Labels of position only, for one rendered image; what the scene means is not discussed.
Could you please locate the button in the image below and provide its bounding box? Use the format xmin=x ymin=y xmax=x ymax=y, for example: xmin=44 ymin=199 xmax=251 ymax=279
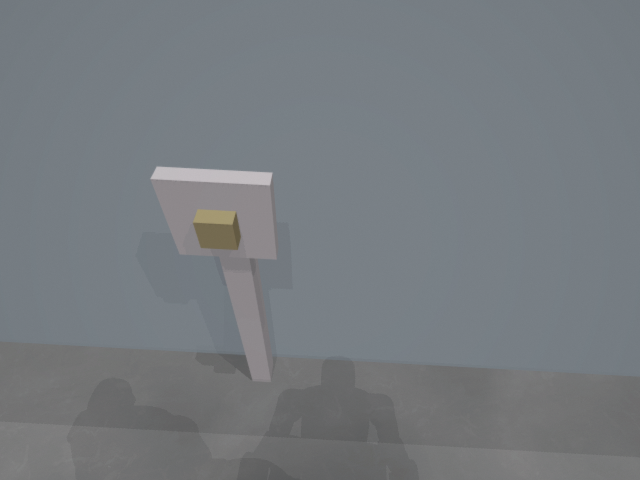
xmin=193 ymin=209 xmax=241 ymax=250

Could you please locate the panel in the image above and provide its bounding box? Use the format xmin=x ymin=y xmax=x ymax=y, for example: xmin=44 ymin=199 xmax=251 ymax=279
xmin=150 ymin=167 xmax=279 ymax=382

